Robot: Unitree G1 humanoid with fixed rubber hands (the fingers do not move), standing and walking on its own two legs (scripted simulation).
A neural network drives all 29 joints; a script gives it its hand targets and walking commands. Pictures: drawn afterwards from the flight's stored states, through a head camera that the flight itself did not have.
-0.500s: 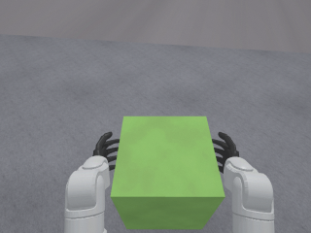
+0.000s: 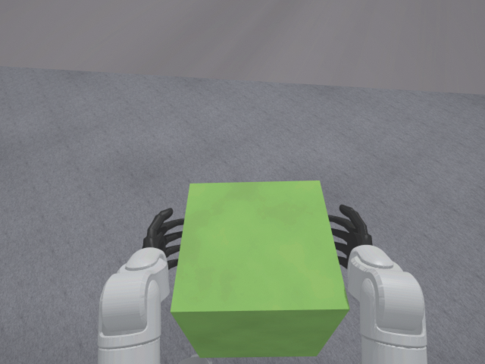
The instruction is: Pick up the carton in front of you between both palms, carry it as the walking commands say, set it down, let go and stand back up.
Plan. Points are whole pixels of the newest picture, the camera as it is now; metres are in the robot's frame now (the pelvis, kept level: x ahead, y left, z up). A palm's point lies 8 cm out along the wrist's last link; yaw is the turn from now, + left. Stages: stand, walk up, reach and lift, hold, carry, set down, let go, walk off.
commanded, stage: carry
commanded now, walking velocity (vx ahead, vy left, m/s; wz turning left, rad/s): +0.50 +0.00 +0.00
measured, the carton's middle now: (256, 274) +0.27 +0.01 -0.01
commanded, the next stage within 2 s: none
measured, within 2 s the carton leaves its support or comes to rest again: neither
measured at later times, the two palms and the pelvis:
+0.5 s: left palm (185, 112) +0.61 +0.17 +0.08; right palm (320, 112) +0.59 -0.13 +0.09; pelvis +0.33 +0.03 +0.00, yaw -3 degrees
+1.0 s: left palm (199, 76) +0.77 +0.16 +0.07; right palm (314, 72) +0.77 -0.14 +0.08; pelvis +0.50 +0.01 -0.01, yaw +0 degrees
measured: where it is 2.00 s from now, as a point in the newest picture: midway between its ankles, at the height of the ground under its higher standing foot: (254, 311)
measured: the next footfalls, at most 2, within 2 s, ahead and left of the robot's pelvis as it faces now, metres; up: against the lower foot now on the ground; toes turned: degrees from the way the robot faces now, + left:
left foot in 0.18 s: +0.31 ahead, +0.13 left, +0.00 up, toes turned +9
right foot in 0.58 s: +0.54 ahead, -0.09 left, +0.00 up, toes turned +17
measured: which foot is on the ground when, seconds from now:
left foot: up 0.00-0.16, down 0.18-0.62, up 0.64-0.74, down 0.76-1.00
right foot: down 0.00-0.18, up 0.20-0.56, down 0.58-1.00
